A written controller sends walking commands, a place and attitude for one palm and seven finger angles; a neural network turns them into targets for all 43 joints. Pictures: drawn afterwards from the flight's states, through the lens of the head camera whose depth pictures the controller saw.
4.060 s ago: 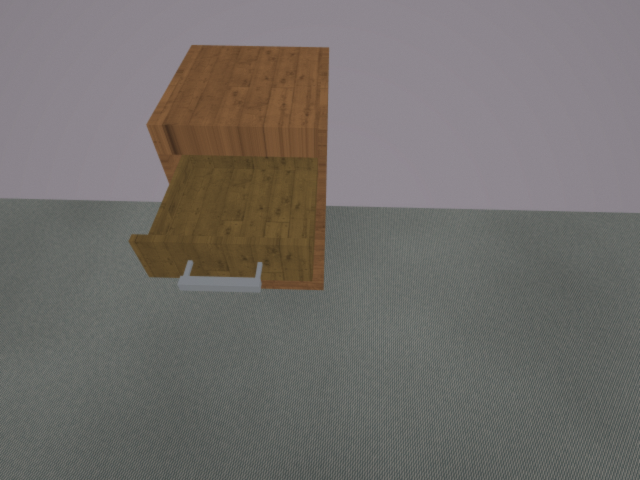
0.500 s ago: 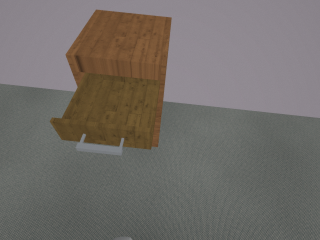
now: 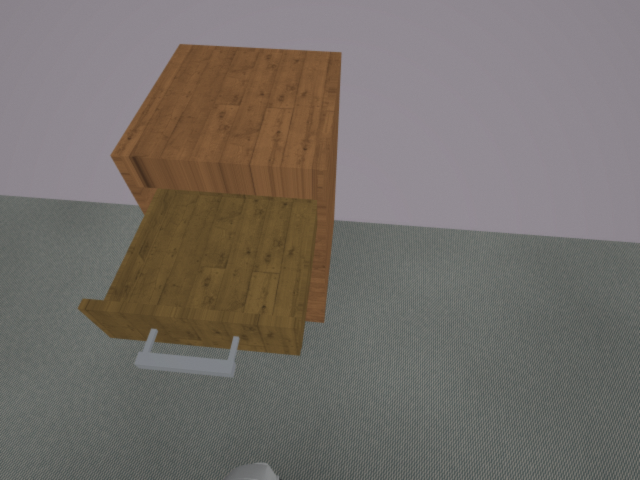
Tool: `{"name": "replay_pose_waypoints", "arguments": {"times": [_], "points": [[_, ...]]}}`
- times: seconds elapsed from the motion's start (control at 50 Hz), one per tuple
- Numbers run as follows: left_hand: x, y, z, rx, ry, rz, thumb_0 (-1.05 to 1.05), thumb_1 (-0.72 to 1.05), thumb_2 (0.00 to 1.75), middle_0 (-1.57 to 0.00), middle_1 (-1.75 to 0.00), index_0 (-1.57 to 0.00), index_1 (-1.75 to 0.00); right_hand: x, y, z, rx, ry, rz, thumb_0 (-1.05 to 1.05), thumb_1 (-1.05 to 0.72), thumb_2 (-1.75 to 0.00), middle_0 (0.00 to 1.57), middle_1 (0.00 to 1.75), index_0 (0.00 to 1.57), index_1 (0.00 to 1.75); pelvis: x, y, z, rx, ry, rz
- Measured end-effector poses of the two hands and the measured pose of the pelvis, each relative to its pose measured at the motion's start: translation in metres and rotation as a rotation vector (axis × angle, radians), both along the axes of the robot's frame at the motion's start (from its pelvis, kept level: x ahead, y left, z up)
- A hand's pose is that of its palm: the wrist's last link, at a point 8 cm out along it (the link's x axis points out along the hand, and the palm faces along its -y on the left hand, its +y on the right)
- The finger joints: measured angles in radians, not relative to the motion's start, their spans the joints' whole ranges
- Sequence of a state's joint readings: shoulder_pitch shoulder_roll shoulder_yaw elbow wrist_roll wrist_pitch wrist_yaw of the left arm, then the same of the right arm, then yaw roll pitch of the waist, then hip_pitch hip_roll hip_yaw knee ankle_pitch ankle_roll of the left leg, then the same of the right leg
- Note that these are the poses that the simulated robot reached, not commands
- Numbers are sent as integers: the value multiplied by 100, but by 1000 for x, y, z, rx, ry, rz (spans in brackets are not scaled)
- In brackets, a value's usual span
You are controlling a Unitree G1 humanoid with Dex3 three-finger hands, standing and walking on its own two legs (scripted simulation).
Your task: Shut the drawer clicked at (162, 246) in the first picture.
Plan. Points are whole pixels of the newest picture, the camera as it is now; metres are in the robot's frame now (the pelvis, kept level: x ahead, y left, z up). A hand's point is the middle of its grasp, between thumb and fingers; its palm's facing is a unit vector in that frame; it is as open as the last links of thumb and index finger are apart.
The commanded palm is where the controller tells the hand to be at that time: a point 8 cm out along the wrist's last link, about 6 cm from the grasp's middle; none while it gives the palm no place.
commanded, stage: come to a stop and stand still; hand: left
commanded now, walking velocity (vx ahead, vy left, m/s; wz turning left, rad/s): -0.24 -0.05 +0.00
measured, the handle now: (189, 351) +0.33 +0.26 -0.22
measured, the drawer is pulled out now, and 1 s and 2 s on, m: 0.29 0.29 0.29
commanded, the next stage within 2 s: none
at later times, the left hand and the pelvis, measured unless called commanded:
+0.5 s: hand out of the picture +0.02 +0.15 -0.16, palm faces +0.04 -0.96 -0.27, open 7.4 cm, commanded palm none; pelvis -0.02 -0.03 -0.01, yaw -1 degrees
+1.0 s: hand out of the picture -0.10 +0.15 -0.18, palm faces +0.06 -0.98 -0.17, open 7.4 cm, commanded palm none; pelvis -0.07 -0.02 +0.00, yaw +0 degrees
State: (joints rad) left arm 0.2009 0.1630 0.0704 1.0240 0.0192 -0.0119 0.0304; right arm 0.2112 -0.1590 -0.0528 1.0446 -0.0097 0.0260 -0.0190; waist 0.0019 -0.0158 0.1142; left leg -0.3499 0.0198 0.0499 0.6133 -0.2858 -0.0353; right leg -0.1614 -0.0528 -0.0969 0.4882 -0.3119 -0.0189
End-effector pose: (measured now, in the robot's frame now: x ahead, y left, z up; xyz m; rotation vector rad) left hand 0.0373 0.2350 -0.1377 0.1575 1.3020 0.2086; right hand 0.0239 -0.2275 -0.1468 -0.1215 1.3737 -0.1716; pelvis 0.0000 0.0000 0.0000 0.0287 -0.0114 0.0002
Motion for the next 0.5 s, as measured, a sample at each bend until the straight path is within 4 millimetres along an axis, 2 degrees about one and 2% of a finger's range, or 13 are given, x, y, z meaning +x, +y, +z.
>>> {"name": "replay_pose_waypoints", "arguments": {"times": [0.1,0.2,0.28,0.36,0.44,0.5], "points": [[3,17,-18,3,47,21,1,91,90,-20,-30,-20,-30,43,2,-3,-48,-76,44,0,-90,-90,20,30,20,30,11,10,-12,-11,-3,-5],[9,19,-12,20,41,19,1,91,90,-20,-30,-20,-30,60,-1,-1,-56,-111,77,0,-90,-90,20,30,20,30,3,4,-9,-14,6,-6],[8,12,-3,44,19,-3,1,91,90,-20,-30,-20,-30,63,-13,-7,-36,-139,72,0,-90,-90,20,30,20,30,-6,-7,-10,-17,10,-21],[-3,-2,0,87,-7,-28,1,91,90,-20,-30,-20,-30,60,-32,-17,-7,-176,45,0,-90,-90,20,30,20,30,-13,-24,-18,-14,-1,-30],[-17,-22,8,79,-62,-31,1,90,90,-20,-30,-20,-30,51,-44,-8,-5,-220,25,0,-90,-90,20,30,20,30,-18,-30,-13,-12,-25,-11],[-28,-37,7,48,-87,-43,1,90,90,-20,-30,-20,-30,43,-46,2,-5,-249,13,0,-90,-90,20,30,20,30,-25,-34,-10,-11,-39,-9]]}}
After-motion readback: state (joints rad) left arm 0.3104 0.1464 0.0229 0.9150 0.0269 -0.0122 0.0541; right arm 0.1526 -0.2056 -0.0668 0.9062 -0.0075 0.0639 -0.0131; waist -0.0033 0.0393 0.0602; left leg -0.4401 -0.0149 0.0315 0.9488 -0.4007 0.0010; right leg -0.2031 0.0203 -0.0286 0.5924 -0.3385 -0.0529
